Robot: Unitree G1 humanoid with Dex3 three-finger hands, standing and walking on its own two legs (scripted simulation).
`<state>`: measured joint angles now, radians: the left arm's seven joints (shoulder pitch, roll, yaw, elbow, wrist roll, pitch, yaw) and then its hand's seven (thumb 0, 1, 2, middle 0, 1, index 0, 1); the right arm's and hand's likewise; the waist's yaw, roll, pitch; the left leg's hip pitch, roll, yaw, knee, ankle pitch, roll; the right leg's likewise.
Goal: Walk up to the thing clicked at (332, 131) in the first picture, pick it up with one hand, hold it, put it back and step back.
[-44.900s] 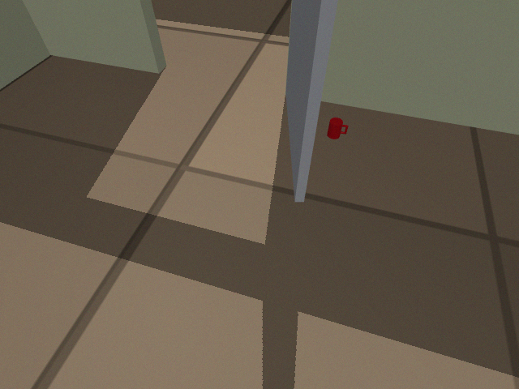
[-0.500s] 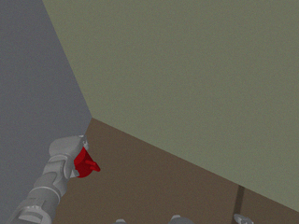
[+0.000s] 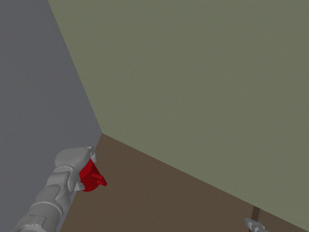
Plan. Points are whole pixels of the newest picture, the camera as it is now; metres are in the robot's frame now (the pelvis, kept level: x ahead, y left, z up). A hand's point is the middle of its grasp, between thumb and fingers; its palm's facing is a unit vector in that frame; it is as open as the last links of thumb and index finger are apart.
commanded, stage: hold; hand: left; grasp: from above
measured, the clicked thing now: (89, 175) +0.31 +0.20 -0.10
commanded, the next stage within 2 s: crouch in 1.46 s
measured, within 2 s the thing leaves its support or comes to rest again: neither
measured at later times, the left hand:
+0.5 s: hand (76, 178) +0.28 +0.22 -0.04, palm faces -0.47 -0.05 -0.88, open 10.2 cm
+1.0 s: hand (72, 179) +0.28 +0.22 -0.03, palm faces -0.46 -0.06 -0.89, open 10.2 cm
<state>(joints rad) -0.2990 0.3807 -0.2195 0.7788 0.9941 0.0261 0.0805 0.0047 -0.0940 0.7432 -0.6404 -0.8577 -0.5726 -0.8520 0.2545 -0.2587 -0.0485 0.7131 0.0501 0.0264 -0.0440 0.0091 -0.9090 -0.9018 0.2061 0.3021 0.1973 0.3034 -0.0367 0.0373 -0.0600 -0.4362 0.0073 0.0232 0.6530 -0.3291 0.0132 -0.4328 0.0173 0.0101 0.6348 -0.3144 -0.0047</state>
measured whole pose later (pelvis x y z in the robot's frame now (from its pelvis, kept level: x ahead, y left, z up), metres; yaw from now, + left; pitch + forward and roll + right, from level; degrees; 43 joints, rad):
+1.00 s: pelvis -0.02 +0.00 +0.01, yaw +0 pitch +1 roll +0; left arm -0.25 0.41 -0.22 0.65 0.97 0.00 -0.03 0.01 -0.09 0.74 -0.64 -0.86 -0.57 -0.85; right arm 0.20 -0.26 -0.03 0.68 0.07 0.05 -0.06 0.01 -0.92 -0.91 0.21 0.30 0.20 0.30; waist 0.00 0.05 0.00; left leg -0.26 0.00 0.03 0.48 -0.23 0.01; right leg -0.27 0.01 0.02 0.49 -0.23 -0.01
